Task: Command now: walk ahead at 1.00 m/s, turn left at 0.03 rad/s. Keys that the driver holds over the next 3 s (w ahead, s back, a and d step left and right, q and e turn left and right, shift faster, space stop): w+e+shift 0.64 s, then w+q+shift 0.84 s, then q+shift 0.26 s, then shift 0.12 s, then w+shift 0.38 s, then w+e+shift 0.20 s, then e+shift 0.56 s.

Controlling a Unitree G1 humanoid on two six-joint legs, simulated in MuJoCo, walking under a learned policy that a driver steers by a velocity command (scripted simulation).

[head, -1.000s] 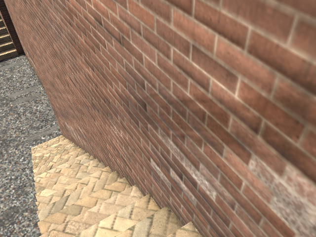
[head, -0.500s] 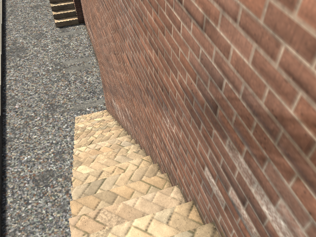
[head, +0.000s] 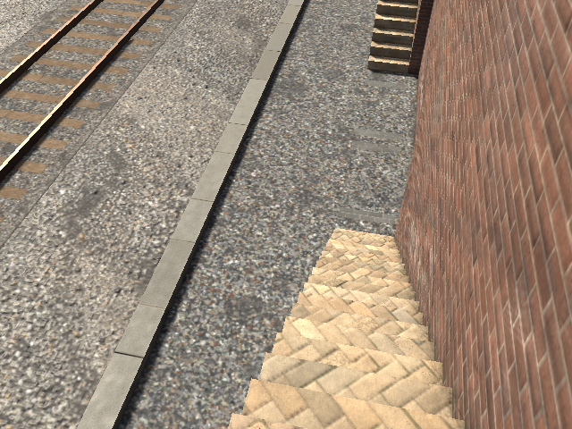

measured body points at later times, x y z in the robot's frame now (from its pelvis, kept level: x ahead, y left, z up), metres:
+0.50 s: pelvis +0.28 -0.05 -0.22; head +0.28 -0.06 +0.23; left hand +0.48 +0.19 -0.32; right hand +0.18 -0.30 -0.36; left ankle +0.22 +0.09 -0.90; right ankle +0.39 -0.24 -0.83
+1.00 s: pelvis +0.56 -0.19 -0.45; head +0.56 -0.26 +0.00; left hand +0.64 +0.07 -0.55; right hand +0.58 -0.44 -0.61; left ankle +0.76 -0.11 -1.12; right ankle +0.40 -0.23 -1.09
